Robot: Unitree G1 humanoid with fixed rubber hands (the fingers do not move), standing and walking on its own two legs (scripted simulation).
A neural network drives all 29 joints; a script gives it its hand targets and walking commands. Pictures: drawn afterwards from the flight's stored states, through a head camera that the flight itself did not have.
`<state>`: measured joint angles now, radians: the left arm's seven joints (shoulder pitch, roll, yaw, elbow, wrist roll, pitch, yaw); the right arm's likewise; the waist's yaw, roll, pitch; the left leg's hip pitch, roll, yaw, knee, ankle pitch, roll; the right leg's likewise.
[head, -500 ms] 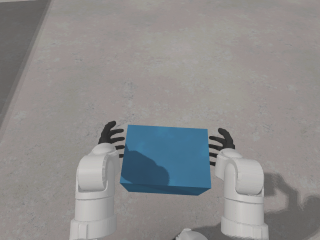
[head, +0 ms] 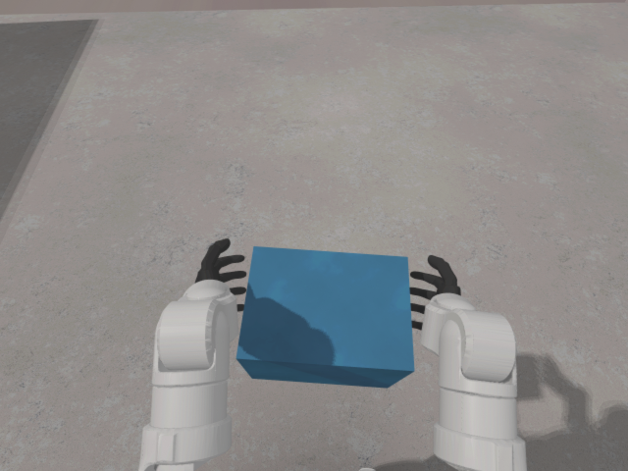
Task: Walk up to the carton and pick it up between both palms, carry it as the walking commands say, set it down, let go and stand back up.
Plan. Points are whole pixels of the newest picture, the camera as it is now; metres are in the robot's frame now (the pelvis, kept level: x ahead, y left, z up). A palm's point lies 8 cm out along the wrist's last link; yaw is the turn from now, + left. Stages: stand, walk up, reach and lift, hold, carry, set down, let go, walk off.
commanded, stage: carry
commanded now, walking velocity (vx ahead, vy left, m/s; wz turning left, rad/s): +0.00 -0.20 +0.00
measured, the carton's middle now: (324, 321) +0.32 -0.02 -0.01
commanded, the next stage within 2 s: none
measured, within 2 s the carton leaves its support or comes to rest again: neither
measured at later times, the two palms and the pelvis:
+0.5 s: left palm (289, 366) +0.22 +0.03 +0.08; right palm (552, 388) +0.20 -0.24 +0.08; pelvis -0.09 -0.09 +0.00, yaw +0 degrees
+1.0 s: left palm (383, 469) +0.13 -0.05 +0.08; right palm out of the picture +0.10 -0.33 +0.07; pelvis -0.18 -0.17 +0.00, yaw +0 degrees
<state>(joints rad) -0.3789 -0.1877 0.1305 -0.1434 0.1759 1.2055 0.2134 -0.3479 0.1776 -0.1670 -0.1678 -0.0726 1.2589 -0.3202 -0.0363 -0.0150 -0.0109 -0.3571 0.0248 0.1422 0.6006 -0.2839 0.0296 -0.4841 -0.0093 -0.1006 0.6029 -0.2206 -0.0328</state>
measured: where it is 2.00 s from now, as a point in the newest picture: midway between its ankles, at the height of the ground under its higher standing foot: outside the picture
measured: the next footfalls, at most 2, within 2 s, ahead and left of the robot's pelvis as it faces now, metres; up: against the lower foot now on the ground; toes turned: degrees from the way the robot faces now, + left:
right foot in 0.26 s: +0.01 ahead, -0.22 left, +0.00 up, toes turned -4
left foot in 0.46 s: -0.01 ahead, +0.01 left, +0.00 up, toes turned +8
